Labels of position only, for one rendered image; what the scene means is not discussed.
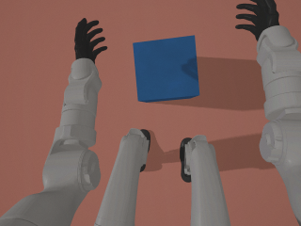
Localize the carton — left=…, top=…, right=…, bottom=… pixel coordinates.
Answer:
left=133, top=35, right=200, bottom=103

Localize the robot left shin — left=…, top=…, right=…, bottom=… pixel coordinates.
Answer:
left=119, top=128, right=145, bottom=165

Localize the left robot hand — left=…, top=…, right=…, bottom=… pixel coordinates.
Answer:
left=74, top=18, right=107, bottom=64

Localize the right robot hand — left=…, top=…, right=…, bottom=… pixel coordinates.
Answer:
left=235, top=0, right=279, bottom=41

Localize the robot right upper arm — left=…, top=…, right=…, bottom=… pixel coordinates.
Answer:
left=259, top=119, right=301, bottom=226

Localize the right robot thigh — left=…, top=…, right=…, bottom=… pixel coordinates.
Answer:
left=184, top=140, right=231, bottom=226

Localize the robot left upper arm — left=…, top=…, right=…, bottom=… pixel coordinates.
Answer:
left=0, top=149, right=101, bottom=226

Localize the right robot forearm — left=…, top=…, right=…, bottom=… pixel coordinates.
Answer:
left=256, top=25, right=301, bottom=121

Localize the left robot forearm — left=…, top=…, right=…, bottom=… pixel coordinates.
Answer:
left=42, top=57, right=103, bottom=186

